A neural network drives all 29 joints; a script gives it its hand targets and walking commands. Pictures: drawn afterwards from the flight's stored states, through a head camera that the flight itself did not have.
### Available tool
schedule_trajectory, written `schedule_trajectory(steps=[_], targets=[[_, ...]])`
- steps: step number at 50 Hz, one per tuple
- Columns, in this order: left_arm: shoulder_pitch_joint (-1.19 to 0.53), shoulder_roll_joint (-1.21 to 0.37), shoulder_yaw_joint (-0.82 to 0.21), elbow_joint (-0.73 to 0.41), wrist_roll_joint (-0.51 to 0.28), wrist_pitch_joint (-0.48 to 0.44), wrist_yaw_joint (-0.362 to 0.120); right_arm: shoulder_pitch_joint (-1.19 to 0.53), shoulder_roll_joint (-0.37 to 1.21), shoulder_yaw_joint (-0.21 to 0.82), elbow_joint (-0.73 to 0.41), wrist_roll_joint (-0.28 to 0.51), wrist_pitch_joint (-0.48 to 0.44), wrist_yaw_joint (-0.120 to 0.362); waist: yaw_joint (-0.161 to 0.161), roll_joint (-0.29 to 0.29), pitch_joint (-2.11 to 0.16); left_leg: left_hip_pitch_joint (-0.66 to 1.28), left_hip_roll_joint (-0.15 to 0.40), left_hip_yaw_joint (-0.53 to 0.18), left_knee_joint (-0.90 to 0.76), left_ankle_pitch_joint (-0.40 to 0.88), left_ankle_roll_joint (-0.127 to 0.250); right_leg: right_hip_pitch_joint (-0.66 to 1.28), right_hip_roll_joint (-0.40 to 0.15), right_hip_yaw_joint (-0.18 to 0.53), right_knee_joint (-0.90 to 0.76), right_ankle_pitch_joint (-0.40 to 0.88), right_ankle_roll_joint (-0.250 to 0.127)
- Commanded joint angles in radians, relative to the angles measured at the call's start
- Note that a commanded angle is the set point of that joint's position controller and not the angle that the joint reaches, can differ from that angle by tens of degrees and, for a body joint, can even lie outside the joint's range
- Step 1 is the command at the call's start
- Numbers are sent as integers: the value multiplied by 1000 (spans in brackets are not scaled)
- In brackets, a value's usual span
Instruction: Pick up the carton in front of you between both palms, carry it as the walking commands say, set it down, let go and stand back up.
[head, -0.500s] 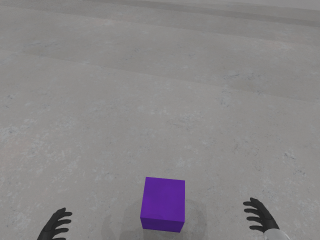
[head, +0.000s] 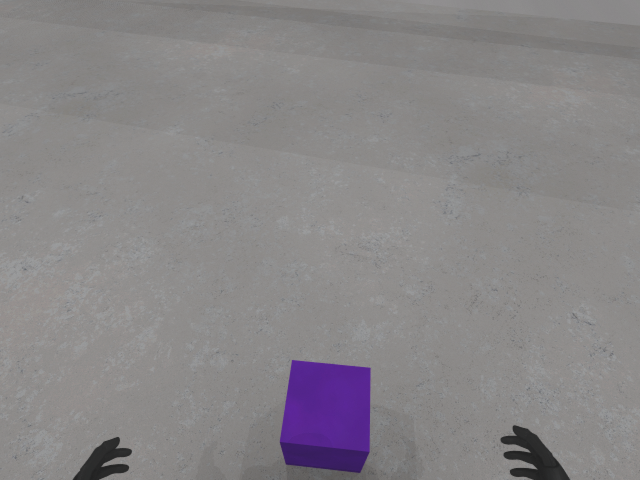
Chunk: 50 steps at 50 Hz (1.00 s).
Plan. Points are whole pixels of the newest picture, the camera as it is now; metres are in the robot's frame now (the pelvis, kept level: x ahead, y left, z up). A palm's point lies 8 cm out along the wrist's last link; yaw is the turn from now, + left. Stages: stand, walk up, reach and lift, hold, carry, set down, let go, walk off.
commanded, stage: stand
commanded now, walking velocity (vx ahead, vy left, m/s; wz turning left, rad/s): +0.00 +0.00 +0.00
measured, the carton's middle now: (326, 417) +0.37 -0.03 -0.65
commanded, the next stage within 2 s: none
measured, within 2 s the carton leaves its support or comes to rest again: neither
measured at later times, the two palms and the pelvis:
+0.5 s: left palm out of the picture +0.08 +0.31 -0.09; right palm out of the picture +0.08 -0.30 -0.10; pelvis -0.02 +0.00 +0.00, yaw +0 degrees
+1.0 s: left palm out of the picture +0.07 +0.31 -0.09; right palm out of the picture +0.07 -0.30 -0.10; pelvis -0.02 +0.00 +0.01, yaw +0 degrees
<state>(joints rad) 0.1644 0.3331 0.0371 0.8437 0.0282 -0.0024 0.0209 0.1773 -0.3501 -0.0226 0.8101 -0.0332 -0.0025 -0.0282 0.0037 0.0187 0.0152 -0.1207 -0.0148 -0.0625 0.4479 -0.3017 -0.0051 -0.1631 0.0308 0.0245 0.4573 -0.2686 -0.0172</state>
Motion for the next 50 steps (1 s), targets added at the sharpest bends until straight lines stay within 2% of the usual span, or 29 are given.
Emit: schedule_trajectory(steps=[1, 26, 50], targets=[[-29, 162, 35, -38, -1, -12, 3, -28, -148, -31, -41, 1, -14, -5, 2, -12, -45, -18, 89, -61, -56, 299, 10, 45, -109, 93, -60, 293, -5], [-63, 200, 14, 84, -10, -13, -5, -51, -186, -13, 95, 10, -20, 3, 3, -16, -6, -18, 105, -72, -135, 194, 17, 49, -123, 115, -135, 187, -8], [-82, 222, 2, 143, -16, -15, -8, -69, -204, -6, 154, 16, -21, 8, 2, -16, -11, -7, 116, -74, -158, 204, 23, 58, -131, 119, -150, 204, -8]])
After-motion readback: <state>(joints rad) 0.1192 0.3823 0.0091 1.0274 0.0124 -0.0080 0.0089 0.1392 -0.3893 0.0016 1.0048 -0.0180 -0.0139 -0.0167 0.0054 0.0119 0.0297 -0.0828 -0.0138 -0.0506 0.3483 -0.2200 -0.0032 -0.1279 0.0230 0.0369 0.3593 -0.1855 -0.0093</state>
